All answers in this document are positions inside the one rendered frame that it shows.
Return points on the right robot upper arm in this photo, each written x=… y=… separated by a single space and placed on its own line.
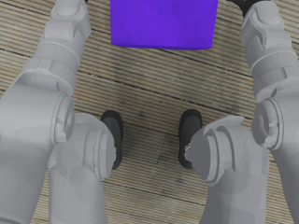
x=275 y=125

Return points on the right robot forearm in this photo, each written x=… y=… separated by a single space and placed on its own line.
x=272 y=61

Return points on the robot right thigh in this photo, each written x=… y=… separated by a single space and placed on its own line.
x=229 y=158

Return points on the carton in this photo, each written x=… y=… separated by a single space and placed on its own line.
x=163 y=24

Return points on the robot right hand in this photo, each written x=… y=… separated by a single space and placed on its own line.
x=245 y=5

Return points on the robot right shin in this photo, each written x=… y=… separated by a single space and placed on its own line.
x=234 y=121

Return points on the left robot upper arm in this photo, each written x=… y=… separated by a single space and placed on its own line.
x=32 y=121

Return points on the left robot forearm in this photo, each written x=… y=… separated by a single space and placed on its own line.
x=59 y=51

